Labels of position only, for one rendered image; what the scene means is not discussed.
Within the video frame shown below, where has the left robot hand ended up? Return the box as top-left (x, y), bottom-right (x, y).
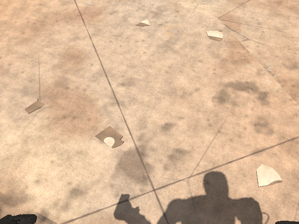
top-left (0, 214), bottom-right (37, 224)

